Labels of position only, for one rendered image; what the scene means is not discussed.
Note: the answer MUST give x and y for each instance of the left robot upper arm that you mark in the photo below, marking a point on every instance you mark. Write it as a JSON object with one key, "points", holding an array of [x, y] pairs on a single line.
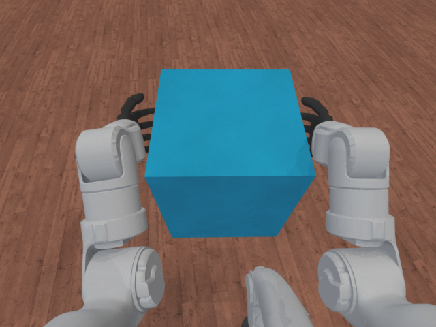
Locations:
{"points": [[120, 286]]}

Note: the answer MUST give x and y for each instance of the right robot thigh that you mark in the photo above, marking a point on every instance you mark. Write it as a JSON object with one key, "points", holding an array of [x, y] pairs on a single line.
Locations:
{"points": [[280, 306]]}

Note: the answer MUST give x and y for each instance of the robot right hand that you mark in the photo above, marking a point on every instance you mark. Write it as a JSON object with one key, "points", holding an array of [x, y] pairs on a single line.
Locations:
{"points": [[320, 110]]}

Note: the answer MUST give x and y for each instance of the right robot upper arm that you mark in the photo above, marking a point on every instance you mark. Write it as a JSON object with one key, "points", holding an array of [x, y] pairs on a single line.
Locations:
{"points": [[366, 287]]}

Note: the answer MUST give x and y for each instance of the carton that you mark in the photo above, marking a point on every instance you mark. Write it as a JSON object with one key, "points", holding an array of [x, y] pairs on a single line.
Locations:
{"points": [[228, 155]]}

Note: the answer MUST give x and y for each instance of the robot left hand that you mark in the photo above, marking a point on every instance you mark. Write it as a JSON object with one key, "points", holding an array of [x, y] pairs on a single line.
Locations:
{"points": [[126, 113]]}

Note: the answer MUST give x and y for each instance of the left robot forearm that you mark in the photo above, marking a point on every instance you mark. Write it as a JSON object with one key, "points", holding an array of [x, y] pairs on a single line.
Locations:
{"points": [[107, 169]]}

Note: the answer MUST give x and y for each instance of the right robot forearm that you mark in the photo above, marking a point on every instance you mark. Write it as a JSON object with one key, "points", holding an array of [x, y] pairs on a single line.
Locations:
{"points": [[357, 159]]}

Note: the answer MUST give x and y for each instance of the robot right shin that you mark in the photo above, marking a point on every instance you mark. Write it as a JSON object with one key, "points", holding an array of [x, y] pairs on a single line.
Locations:
{"points": [[254, 313]]}

